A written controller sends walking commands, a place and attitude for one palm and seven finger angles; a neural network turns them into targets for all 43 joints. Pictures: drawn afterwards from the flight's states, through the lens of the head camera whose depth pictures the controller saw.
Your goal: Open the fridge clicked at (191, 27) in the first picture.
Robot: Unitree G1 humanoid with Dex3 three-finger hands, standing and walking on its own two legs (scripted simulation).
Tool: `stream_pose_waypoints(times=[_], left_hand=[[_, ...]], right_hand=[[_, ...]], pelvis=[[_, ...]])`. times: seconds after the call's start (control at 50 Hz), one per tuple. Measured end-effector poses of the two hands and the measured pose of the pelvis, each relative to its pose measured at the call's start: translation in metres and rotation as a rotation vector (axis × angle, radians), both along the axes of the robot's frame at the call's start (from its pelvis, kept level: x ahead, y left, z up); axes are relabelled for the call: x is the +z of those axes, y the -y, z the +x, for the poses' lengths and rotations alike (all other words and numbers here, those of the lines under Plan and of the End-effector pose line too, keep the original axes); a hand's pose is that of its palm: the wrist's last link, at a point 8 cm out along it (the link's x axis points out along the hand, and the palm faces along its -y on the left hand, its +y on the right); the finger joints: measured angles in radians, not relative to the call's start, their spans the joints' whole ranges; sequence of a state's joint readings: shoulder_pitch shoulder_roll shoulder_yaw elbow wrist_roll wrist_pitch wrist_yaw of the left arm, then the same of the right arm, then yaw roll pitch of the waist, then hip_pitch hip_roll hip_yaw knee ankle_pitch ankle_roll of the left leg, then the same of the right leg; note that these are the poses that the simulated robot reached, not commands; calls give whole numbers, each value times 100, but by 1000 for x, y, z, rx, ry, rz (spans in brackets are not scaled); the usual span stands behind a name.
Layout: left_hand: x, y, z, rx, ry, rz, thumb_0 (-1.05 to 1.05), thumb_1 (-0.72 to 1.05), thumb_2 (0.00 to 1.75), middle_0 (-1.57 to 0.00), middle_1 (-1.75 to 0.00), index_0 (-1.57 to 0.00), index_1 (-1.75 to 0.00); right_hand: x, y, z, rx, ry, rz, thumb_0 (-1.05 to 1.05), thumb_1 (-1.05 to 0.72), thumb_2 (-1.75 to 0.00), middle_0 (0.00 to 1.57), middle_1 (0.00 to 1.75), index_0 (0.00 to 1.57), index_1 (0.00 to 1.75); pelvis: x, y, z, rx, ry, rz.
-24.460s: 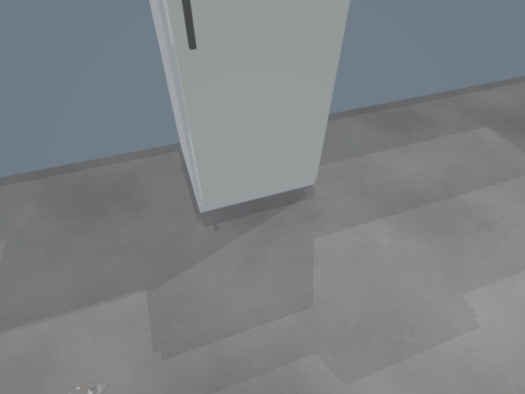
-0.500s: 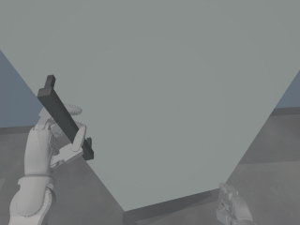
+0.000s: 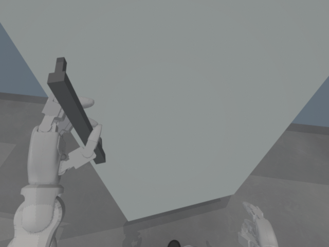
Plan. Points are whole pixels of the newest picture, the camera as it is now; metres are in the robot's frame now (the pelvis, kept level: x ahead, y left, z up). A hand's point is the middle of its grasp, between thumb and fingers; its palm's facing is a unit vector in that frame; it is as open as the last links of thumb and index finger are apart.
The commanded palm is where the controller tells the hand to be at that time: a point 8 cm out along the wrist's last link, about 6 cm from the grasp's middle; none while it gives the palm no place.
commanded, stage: walk backward, drawing the door open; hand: left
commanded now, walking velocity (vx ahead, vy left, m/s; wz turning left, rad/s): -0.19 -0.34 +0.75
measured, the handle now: (84, 119) +0.31 +0.15 +0.20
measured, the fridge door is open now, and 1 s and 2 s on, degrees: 22 55 78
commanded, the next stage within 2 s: stop walking and hold the door back in 1.42 s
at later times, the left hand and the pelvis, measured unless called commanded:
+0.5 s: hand (125, 232) +0.13 +0.05 +0.19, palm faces +0.44 -0.86 -0.26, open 7.0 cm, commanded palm +0.08 +0.09 +0.18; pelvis -0.08 -0.17 +0.00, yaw +21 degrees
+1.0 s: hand out of the picture +0.01 -0.07 +0.18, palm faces +0.79 -0.55 -0.29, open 7.1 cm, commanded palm -0.05 -0.06 +0.18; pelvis -0.09 -0.39 -0.01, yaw +39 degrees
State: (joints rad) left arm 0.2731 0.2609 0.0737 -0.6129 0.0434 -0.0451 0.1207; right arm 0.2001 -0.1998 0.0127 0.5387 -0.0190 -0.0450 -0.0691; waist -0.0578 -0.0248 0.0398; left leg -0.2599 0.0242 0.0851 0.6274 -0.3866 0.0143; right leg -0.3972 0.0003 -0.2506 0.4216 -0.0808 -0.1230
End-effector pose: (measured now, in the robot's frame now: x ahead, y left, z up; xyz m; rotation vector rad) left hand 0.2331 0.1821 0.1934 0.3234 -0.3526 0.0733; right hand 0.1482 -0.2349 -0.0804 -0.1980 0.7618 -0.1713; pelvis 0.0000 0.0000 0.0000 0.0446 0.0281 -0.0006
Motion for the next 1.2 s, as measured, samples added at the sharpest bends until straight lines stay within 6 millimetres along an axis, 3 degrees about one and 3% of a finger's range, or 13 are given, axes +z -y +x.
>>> stream_pose_waypoints(times=[0.08, 0.16, 0.22, 0.3, 0.36, 0.46, 0.56, 0.6, 0.78, 0.92, 1.06, 1.14, 1.2], left_hand=[[-1, 6, -22, 3, 7, 16, -13, 60, 68, -42, -140, -20, -118], [1, 16, -45, 36, -23, 2, -11, 59, 69, -42, -140, -21, -121], [0, 28, -62, 92, -10, -12, -11, 58, 73, -44, -140, -22, -124], [-3, 46, -83, 207, 35, -4, -12, 58, 77, -47, -140, -20, -127], [-3, 59, -101, 279, 30, -10, -11, 58, 79, -49, -140, -19, -130], [-1, 80, -132, 326, 11, -25, -10, 58, 79, -48, -140, -21, -133], [-4, 101, -162, 346, 42, -29, -11, 57, 77, -47, -140, -21, -130], [-6, 109, -173, 362, 66, -15, -13, 58, 75, -47, -140, -19, -124], [-3, 159, -220, 541, 14, -25, -10, 59, 77, -47, -140, -19, -126], [-4, 211, -254, 773, 45, 8, -12, 59, 81, -46, -140, -17, -128], [-1, 263, -291, 836, 17, -18, -9, 59, 81, -46, -140, -20, -134], [-3, 291, -310, 832, 52, -34, -8, 57, 80, -46, -140, -24, -136], [-6, 311, -322, 845, 83, -14, -11, 57, 77, -46, -140, -22, -129]], right_hand=[[-7, -8, -15, 45, 3, 32, 1, -91, -90, 20, 30, 20, 30], [-11, -13, -25, 146, -52, 90, 1, -91, -90, 20, 30, 20, 30], [-18, -4, -23, 208, -60, 117, 1, -90, -90, 20, 30, 21, 30], [-33, 22, -11, 275, -40, 144, 1, -90, -90, 21, 30, 21, 30], [-36, 49, -1, 299, -47, 123, 1, -90, -90, 21, 30, 21, 30], [-13, 92, 10, 329, -15, 24, 1, -91, -90, 20, 30, 21, 30], [3, 115, 16, 399, 57, -56, 1, -91, -90, 20, 30, 20, 30], [1, 121, 16, 416, 94, -61, 1, -91, -90, 20, 30, 20, 30], [-8, 146, -12, 590, -27, 73, 1, -90, -90, 20, 30, 20, 30], [-37, 196, 9, 667, -53, 121, 1, -90, -90, 21, 30, 21, 30], [-12, 255, 36, 707, -41, -20, 1, -91, -90, 20, 30, 21, 30], [7, 271, 48, 770, 9, -95, 1, -91, -90, 20, 30, 20, 30], [10, 274, 55, 815, 85, -110, 1, -91, -90, 20, 30, 20, 30]], pelvis=[[-2, 11, -20, 78, 22, -24], [7, 36, -34, 139, 37, -67], [4, 60, -44, 155, 41, -69], [-11, 104, -53, 197, 34, -51], [-9, 129, -66, 251, 54, -50], [2, 160, -78, 329, 48, 6], [-5, 187, -89, 413, 21, -13], [-14, 198, -96, 433, 23, -17], [4, 286, -104, 547, 87, -54], [-16, 364, -92, 618, 92, -27], [1, 410, -89, 744, 82, 23], [1, 431, -87, 811, 54, 2], [-11, 445, -91, 845, 40, -29]])
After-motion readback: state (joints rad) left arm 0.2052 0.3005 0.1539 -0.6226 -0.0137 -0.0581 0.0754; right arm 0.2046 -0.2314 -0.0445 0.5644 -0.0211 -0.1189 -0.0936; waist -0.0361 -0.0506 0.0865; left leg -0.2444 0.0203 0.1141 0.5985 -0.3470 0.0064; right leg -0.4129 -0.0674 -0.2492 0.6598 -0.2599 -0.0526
